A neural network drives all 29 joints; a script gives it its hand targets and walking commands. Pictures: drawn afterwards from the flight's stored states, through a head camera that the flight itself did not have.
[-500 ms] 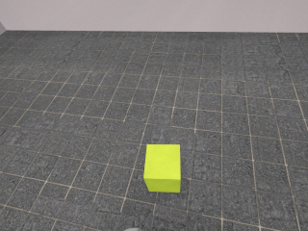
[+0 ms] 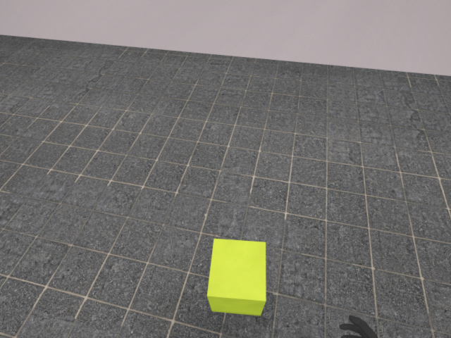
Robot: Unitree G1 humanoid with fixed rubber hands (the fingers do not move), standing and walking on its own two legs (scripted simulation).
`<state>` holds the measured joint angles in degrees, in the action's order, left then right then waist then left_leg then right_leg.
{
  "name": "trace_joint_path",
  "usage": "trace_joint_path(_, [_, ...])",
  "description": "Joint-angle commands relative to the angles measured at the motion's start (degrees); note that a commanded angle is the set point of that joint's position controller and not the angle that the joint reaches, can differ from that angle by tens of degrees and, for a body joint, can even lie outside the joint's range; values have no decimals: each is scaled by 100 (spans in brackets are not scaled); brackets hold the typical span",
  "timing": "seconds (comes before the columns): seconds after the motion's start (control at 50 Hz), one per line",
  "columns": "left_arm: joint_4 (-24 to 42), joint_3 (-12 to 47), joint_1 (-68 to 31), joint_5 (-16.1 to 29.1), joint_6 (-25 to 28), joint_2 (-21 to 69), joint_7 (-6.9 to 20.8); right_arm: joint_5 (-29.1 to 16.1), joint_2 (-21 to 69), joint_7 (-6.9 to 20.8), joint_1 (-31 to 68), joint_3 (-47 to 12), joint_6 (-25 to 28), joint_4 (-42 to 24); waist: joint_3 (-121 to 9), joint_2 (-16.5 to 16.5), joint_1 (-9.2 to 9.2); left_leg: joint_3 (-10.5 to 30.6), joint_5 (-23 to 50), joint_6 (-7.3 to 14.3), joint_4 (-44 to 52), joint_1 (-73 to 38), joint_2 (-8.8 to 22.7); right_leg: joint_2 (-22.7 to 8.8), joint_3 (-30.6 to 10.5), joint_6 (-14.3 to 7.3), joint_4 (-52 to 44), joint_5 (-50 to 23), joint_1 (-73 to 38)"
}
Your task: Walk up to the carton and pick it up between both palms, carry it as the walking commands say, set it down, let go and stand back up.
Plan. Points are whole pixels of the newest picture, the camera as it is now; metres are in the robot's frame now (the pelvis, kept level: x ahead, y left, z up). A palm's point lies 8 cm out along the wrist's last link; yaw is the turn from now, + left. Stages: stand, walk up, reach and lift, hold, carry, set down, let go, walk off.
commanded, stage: walk up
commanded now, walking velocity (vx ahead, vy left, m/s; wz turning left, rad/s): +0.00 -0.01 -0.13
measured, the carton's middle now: (237, 278) +0.43 +0.03 -0.64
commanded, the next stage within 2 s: stand in 1.72 s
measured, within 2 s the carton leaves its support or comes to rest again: neither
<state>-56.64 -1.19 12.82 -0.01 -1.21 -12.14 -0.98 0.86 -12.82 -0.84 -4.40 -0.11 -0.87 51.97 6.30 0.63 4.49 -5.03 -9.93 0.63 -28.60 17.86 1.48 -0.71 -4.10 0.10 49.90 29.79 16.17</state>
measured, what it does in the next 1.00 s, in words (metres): steps on the spot: right foot, then left foot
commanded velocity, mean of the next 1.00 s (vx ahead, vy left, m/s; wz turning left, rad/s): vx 0.08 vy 0.03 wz -0.03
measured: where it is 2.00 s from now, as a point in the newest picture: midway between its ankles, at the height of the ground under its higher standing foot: outside the picture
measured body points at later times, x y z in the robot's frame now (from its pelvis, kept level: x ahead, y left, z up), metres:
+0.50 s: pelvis -0.04 -0.01 +0.01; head -0.02 -0.01 +0.46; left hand +0.00 +0.23 -0.14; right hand +0.06 -0.26 -0.13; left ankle -0.06 +0.09 -0.73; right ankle -0.01 -0.13 -0.73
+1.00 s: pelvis -0.04 +0.01 +0.01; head -0.03 +0.01 +0.46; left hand -0.03 +0.27 -0.14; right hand -0.01 -0.24 -0.14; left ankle -0.09 +0.11 -0.73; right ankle -0.01 -0.13 -0.73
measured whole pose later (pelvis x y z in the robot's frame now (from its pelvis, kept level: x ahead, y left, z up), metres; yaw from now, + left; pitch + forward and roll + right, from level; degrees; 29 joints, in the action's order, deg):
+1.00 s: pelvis -0.04 +0.01 +0.01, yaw -3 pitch +1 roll +0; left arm -57.6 -1.2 17.3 0.0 -0.1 -13.5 -1.6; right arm 0.5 -12.5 0.1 -16.1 -0.1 -0.7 56.0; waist 0.2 -0.4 3.4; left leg -6.3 -24.4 1.7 -27.8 9.2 0.9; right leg 0.5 -3.8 -0.8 22.8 8.7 15.7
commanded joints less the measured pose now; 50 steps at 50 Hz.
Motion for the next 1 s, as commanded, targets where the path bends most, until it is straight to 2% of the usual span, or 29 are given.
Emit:
trace_joint_path(0.0, [-104,-163,921,-38,77,-497,-23,34,-964,-120,-91,606,-132,-252,-1261,-1019,-175,516,2058,733,105,-1188,1616,-125,598,159,-1907,-1128,-225])
trace_joint_path(0.02, [-161,-173,1122,-32,100,-546,-20,3,-997,-99,24,639,-178,-332,-1139,-952,-4,558,1380,579,-50,-688,1529,-116,509,6,-2340,-1613,-627])
trace_joint_path(0.04, [-97,-175,1061,-82,167,-765,0,-7,-771,-62,68,565,-222,-368,-945,-285,60,302,322,298,-614,-297,1036,-628,-414,-250,-2994,-2075,-448])
trace_joint_path(0.06, [84,-251,815,-148,215,-1222,-8,-8,-489,-63,-58,475,-262,-438,-672,1415,57,-97,-1375,-114,-1416,652,129,-1610,-1999,-573,-3530,-2866,-514])
trace_joint_path(0.08, [200,-308,578,-225,202,-1667,-25,-41,-560,-168,504,431,-394,-559,-178,1748,36,279,-2900,-194,-2322,1002,-112,-2246,-2611,-1024,-3237,-5476,116])
trace_joint_path(0.12, [251,-208,289,-200,218,-1172,-37,-96,-608,-100,106,480,-448,-429,-447,1054,-207,746,-2345,-180,-2980,725,43,-1720,-1924,-1055,-2956,-5482,-68])
trace_joint_path(0.16, [233,-182,367,-162,291,-967,-101,-66,-541,-64,-29,486,-421,-269,-871,708,-107,669,-1682,-209,-2931,988,-103,-1388,-1767,-874,-2950,-5214,-815])
trace_joint_path(0.2, [109,-130,374,-49,311,-675,-128,-97,-320,8,-49,433,-323,-195,-1258,922,-106,607,-1340,-72,-2056,628,-101,-1007,-1310,-826,-3106,-4691,-1323])
trace_joint_path(0.24, [-121,-189,635,-80,276,-704,-140,-109,-307,25,16,438,-244,-165,-1393,1110,61,425,-1372,-88,-1438,422,-193,-900,-1435,-918,-3540,-2698,-1619])
trace_joint_path(0.28, [-40,-182,401,-85,256,-689,-157,-134,-259,2,-79,399,-194,-203,-1179,834,-82,450,-1455,-44,-439,-36,-179,-925,-1313,-858,-3341,-4118,-1515])
trace_joint_path(0.32, [-92,-216,567,-20,247,-650,-145,-183,-227,-44,-469,417,-106,-29,-1542,646,-258,242,-733,22,669,-1043,-165,-895,-1197,-722,-3110,-4001,-1327])
trace_joint_path(0.34, [-64,-245,449,7,256,-653,-125,-147,-293,-47,-874,415,-28,100,-1730,577,-437,154,-154,56,956,-1685,34,-720,-821,-600,-2956,-3015,-1042])
trace_joint_path(0.38, [57,-113,342,26,295,-439,-92,-65,-532,-84,-938,455,3,189,-1666,203,-538,409,414,143,951,-2249,580,-460,-674,-327,-2777,-3051,-322])
trace_joint_path(0.42, [205,-47,106,-71,242,-218,-54,29,-713,-117,-808,489,-72,195,-660,-759,-479,987,-79,340,1271,-1556,1099,-40,-266,-211,-2597,-1900,394])
trace_joint_path(0.44, [150,-66,159,-84,181,-319,-36,36,-733,-118,-703,494,-83,132,-415,-628,-396,953,-133,462,1323,-1247,1251,119,-23,-140,-2674,-1701,426])
trace_joint_path(0.46, [102,-71,365,-40,172,-332,-47,4,-720,-103,-494,479,-53,146,-424,-1034,-362,812,252,509,1246,-1229,1253,87,14,-178,-2770,-1970,217])
trace_joint_path(0.5, [151,-80,357,-77,266,-499,-96,-40,-653,-89,-552,499,-41,167,-990,-841,-401,238,481,388,681,-1382,659,-299,-129,-266,-2536,-3266,-131])
trace_joint_path(0.52, [45,-106,357,-44,260,-409,-65,-39,-391,-109,-857,402,6,247,-1090,-209,-457,339,414,364,762,-1545,738,-249,-140,-275,-2570,-3393,-133])
trace_joint_path(0.6, [80,-39,292,-72,142,-364,-43,12,-633,-131,-774,465,-63,299,-339,-527,-406,877,-1145,514,1345,-892,1077,81,-15,-202,-2731,-1840,297])
trace_joint_path(0.7, [94,-38,433,-99,209,-421,-49,-24,-459,-131,-944,408,-57,400,-410,-340,-416,626,-1098,397,1004,-929,723,-155,-471,-253,-3140,-1527,346])
trace_joint_path(0.72, [-61,-118,528,-156,214,-738,-110,33,-648,-103,-1081,433,-11,361,-401,-270,-341,475,-1533,289,526,-819,691,-466,-654,-321,-2977,-735,415])
trace_joint_path(0.74, [-240,-295,1299,-265,175,-1087,-83,22,-834,40,-1250,542,-118,269,-699,-318,-165,277,-2931,252,196,-358,318,-949,-1453,-414,-3584,1387,-181])
trace_joint_path(0.76, [-221,-352,1136,-262,142,-1306,-78,37,-591,102,-1068,447,-172,238,-373,710,-146,-49,-2788,62,-603,130,-45,-1317,-2167,-468,-4302,2198,22])
trace_joint_path(0.78, [-114,-397,960,-293,129,-1483,-120,55,-533,129,-1002,427,-183,137,-135,1084,-195,87,-2322,-12,-1759,266,-167,-1987,-2880,-816,-4819,2531,443])
trace_joint_path(0.8, [-56,-390,731,-308,138,-1447,-135,56,-524,122,-1040,403,-184,167,84,794,-302,460,-2174,-1,-2237,351,32,-2119,-3025,-992,-4856,2410,703])
trace_joint_path(0.88, [-11,-375,434,-262,229,-1188,-124,-40,-304,140,-1349,329,84,281,-284,487,-387,365,-1798,68,-521,-223,-1,-1302,-1653,-845,-4197,169,2])
trace_joint_path(0.92, [-116,-387,291,-193,230,-1129,-86,-93,-261,86,-1903,314,188,520,-857,544,-738,31,-1123,148,1085,-1770,-97,-769,-892,-539,-3477,-289,167])
trace_joint_path(0.94, [4,-332,193,-122,269,-962,-58,-73,-458,22,-2452,375,240,647,-1185,314,-1007,189,-651,291,1443,-2945,266,-455,-461,-136,-3002,-548,897])
trace_joint_path(0.98, [365,-124,-329,-175,272,-531,0,50,-1071,-45,-2607,427,153,715,-442,-1432,-1151,2361,-2613,777,2387,-2505,2029,82,463,9,-643,-89,2504])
